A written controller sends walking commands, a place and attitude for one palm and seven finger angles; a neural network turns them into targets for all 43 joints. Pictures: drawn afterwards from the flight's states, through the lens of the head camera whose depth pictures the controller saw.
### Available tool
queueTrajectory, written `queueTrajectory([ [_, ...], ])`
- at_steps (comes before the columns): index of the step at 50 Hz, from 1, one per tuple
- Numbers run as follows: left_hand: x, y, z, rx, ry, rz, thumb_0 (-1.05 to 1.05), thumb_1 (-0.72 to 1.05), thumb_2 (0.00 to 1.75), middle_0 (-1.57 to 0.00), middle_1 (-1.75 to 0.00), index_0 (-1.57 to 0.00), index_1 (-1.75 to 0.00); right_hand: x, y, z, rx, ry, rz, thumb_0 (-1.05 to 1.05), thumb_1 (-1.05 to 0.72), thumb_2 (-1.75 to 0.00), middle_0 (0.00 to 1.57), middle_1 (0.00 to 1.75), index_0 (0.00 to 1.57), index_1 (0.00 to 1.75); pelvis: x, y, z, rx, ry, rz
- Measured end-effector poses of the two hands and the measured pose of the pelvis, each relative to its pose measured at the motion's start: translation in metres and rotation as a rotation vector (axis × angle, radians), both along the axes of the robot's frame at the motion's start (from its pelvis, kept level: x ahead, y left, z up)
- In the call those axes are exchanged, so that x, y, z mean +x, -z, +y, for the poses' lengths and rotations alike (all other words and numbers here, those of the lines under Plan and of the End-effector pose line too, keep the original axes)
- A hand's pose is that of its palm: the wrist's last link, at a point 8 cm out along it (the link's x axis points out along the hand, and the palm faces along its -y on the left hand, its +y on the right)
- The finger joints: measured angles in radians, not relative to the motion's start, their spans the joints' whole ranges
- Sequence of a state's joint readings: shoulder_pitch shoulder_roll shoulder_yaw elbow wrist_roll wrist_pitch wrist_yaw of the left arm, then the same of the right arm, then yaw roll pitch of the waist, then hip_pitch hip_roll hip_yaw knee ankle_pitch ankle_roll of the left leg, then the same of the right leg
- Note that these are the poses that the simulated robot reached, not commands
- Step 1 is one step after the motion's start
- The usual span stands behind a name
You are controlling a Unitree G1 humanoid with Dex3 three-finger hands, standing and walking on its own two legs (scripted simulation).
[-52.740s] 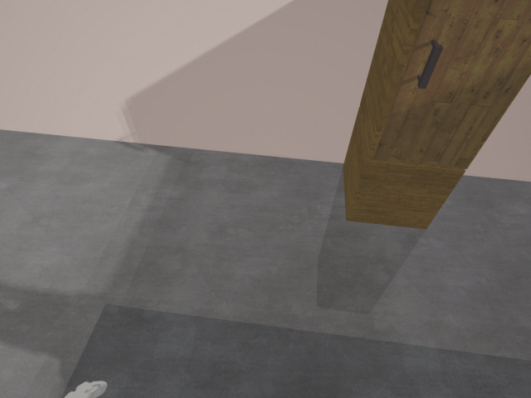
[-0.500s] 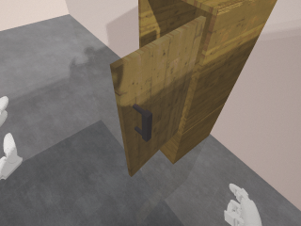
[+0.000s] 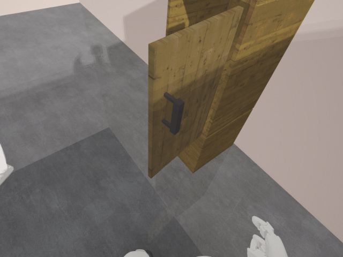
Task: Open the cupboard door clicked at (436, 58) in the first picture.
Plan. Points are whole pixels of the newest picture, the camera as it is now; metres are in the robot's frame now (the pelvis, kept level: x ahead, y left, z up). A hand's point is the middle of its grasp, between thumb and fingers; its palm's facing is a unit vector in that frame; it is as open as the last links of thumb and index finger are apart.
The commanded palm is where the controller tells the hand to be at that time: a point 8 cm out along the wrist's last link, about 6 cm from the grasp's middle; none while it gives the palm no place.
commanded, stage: step back with the hand held close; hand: left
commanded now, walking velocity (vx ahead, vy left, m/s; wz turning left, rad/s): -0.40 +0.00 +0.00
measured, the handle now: (171, 113) +0.47 +0.03 +0.05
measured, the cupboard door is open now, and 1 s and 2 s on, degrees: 98 98 98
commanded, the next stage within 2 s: stop stepping back and stand still in 0.10 s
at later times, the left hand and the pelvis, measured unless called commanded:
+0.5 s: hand (13, 224) +0.14 +0.23 +0.17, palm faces +0.38 -0.83 -0.42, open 7.4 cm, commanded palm +0.08 +0.27 +0.18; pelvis -0.09 -0.02 +0.00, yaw -4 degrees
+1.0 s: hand (18, 249) +0.11 +0.22 +0.16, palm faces +0.31 -0.83 -0.46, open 7.4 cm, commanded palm none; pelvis -0.10 -0.02 +0.00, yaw -4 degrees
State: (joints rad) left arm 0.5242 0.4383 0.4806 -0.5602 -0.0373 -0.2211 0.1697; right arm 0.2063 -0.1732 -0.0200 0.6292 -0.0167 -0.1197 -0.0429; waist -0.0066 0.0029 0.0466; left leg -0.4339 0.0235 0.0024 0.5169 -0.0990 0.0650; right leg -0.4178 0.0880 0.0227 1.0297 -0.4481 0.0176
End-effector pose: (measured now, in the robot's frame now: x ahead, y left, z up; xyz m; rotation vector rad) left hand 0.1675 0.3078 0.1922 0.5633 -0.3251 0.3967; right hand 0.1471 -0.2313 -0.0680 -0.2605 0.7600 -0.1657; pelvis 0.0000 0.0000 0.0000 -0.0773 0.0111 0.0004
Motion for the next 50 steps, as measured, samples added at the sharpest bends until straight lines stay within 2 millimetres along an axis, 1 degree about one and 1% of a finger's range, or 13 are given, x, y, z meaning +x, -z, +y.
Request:
queueTrajectory([
  [7,-0.018,-0.001,-0.022,-0.070,0.065,0.014,0.01,0.89,0.90,-0.21,-0.30,-0.21,-0.31,-0.019,-0.006,0.007,0.027,-0.037,-0.023,0.01,-0.91,-0.90,0.20,0.30,0.21,0.30,-0.028,-0.007,-0.006,0.008,0.038,0.058],
  [11,-0.033,0.000,-0.041,-0.007,0.136,0.035,0.01,0.89,0.90,-0.21,-0.30,-0.21,-0.30,-0.034,0.006,-0.002,0.050,-0.041,-0.042,0.01,-0.91,-0.90,0.20,0.30,0.21,0.30,-0.057,0.004,-0.015,0.049,0.073,0.063],
  [14,-0.046,-0.003,-0.051,0.007,0.174,0.057,0.01,0.89,0.90,-0.21,-0.30,-0.21,-0.31,-0.057,0.011,-0.012,0.059,-0.001,-0.017,0.01,-0.91,-0.90,0.20,0.30,0.21,0.30,-0.071,0.003,-0.017,0.035,0.073,0.029],
  [16,-0.056,-0.004,-0.052,0.018,0.171,0.070,0.01,0.89,0.89,-0.22,-0.30,-0.21,-0.31,-0.074,0.011,-0.020,0.051,0.038,-0.003,0.01,-0.91,-0.90,0.20,0.30,0.21,0.30,-0.070,0.003,-0.018,0.050,0.088,0.017],
  [19,-0.063,-0.001,-0.044,0.015,0.135,0.067,0.01,0.89,0.89,-0.22,-0.31,-0.22,-0.31,-0.096,0.014,-0.034,0.020,0.096,-0.004,0.01,-0.91,-0.90,0.20,0.30,0.21,0.30,-0.067,0.007,-0.017,0.048,0.083,0.007],
  [23,-0.064,0.009,-0.033,-0.053,0.062,0.057,0.01,0.89,0.89,-0.22,-0.31,-0.22,-0.31,-0.121,0.014,-0.044,-0.008,0.132,0.013,0.01,-0.91,-0.90,0.20,0.30,0.20,0.30,-0.078,0.004,-0.017,0.070,0.075,-0.019],
  [28,-0.078,0.011,-0.045,-0.074,0.063,0.088,0.01,0.89,0.90,-0.21,-0.30,-0.21,-0.31,-0.140,0.008,-0.048,0.003,0.132,-0.012,0.01,-0.91,-0.90,0.20,0.30,0.20,0.30,-0.094,-0.001,-0.023,0.068,0.063,-0.016],
  [31,-0.091,0.009,-0.054,-0.053,0.093,0.099,0.01,0.89,0.90,-0.21,-0.30,-0.21,-0.31,-0.145,0.008,-0.048,0.009,0.120,-0.009,0.01,-0.91,-0.90,0.20,0.30,0.20,0.30,-0.099,-0.001,-0.026,0.056,0.064,-0.017],
  [34,-0.099,0.010,-0.053,-0.043,0.093,0.083,0.01,0.89,0.89,-0.22,-0.30,-0.21,-0.31,-0.145,0.013,-0.050,0.002,0.114,0.004,0.01,-0.91,-0.90,0.20,0.30,0.20,0.30,-0.096,0.002,-0.026,0.039,0.074,-0.025],
  [37,-0.096,0.013,-0.044,-0.061,0.061,0.060,0.01,0.89,0.89,-0.22,-0.31,-0.21,-0.31,-0.142,0.016,-0.047,-0.003,0.109,0.017,0.01,-0.91,-0.90,0.20,0.30,0.20,0.30,-0.096,0.003,-0.024,0.046,0.065,-0.040],
  [41,-0.088,0.017,-0.037,-0.086,0.030,0.071,0.01,0.89,0.90,-0.21,-0.30,-0.21,-0.31,-0.132,0.011,-0.039,0.013,0.087,-0.019,0.01,-0.91,-0.90,0.20,0.30,0.20,0.30,-0.102,0.000,-0.023,0.060,0.072,-0.044],
  [46,-0.088,0.013,-0.047,-0.069,0.070,0.102,0.01,0.89,0.90,-0.21,-0.30,-0.21,-0.31,-0.120,0.000,-0.028,0.042,0.058,-0.076,0.01,-0.91,-0.90,0.20,0.30,0.20,0.30,-0.106,-0.004,-0.024,0.059,0.072,-0.023],
  [50,-0.092,0.012,-0.052,-0.049,0.092,0.129,0.01,0.89,0.90,-0.21,-0.30,-0.21,-0.31,-0.113,0.000,-0.026,0.047,0.048,-0.074,0.01,-0.91,-0.90,0.20,0.30,0.20,0.30,-0.103,-0.005,-0.025,0.055,0.074,-0.013],
])
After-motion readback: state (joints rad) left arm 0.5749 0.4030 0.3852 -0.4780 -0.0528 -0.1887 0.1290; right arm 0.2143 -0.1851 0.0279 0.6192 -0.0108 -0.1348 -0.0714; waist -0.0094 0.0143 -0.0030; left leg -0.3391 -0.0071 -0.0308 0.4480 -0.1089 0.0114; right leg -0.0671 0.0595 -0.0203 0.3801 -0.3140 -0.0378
